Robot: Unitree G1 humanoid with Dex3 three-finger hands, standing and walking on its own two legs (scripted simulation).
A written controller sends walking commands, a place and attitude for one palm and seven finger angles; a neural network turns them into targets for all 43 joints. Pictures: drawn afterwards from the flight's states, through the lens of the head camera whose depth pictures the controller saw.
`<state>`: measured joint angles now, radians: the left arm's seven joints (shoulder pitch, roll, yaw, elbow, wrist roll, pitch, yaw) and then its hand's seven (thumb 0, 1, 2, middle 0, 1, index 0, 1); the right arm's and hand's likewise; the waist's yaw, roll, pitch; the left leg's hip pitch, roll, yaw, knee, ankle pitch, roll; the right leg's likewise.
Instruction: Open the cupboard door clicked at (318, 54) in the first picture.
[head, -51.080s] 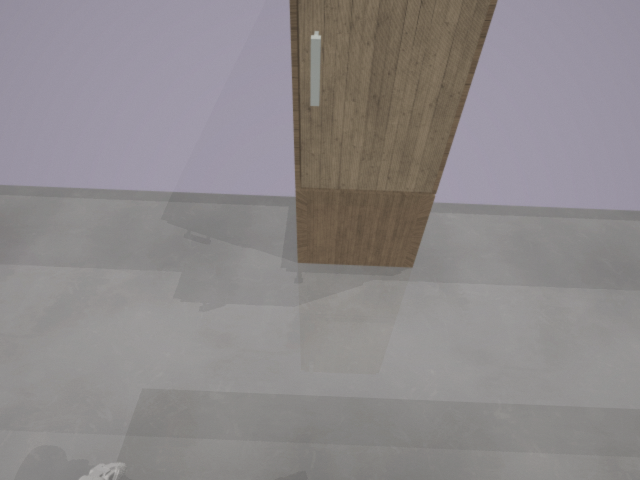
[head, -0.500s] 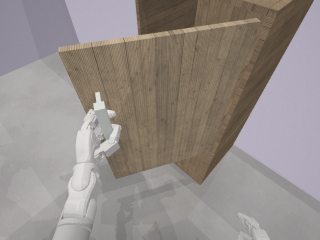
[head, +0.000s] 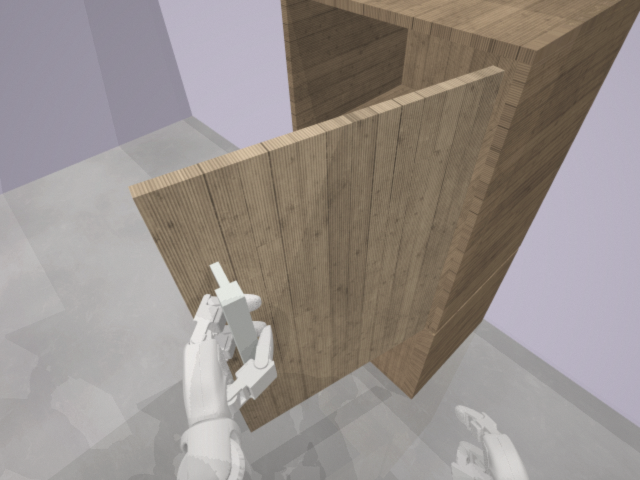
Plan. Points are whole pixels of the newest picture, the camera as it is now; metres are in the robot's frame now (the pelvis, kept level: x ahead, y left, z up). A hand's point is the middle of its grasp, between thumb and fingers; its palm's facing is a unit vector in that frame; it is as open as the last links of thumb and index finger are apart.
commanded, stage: open thumb and fingers to let go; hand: left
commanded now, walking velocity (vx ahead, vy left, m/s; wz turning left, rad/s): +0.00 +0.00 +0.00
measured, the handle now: (237, 322) +0.28 +0.11 +0.09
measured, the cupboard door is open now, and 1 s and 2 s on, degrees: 78 75 78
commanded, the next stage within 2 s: slide the hand sideways off the handle in 0.90 s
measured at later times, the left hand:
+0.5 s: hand (253, 362) +0.23 +0.08 +0.09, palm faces +0.32 -0.95 +0.02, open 10.7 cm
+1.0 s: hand (255, 357) +0.24 +0.08 +0.09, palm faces +0.22 -0.98 +0.00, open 15.4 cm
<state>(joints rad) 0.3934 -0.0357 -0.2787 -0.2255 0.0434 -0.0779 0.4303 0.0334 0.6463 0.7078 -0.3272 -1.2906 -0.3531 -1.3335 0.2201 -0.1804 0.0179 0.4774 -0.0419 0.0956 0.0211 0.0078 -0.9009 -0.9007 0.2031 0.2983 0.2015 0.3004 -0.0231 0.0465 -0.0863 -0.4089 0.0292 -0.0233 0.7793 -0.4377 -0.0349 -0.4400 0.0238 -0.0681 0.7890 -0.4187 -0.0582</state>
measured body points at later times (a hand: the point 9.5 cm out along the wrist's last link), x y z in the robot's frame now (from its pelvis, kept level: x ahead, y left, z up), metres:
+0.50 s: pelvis -0.03 +0.00 +0.00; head -0.02 -0.02 +0.45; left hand +0.21 +0.13 +0.09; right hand +0.17 -0.21 -0.09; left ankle -0.02 +0.15 -0.71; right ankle -0.01 -0.08 -0.71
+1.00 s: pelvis -0.04 +0.03 +0.00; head -0.04 +0.02 +0.45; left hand +0.22 +0.13 +0.09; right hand +0.16 -0.17 -0.09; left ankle -0.02 +0.15 -0.71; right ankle -0.01 -0.08 -0.71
